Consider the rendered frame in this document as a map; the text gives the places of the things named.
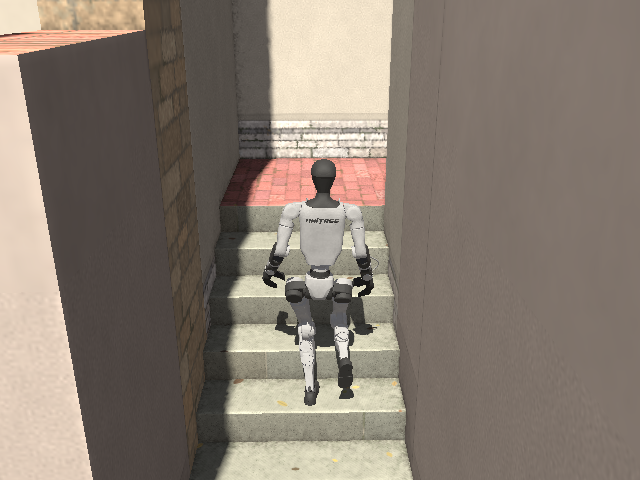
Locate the stairs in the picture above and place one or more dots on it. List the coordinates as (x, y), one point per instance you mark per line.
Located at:
(252, 422)

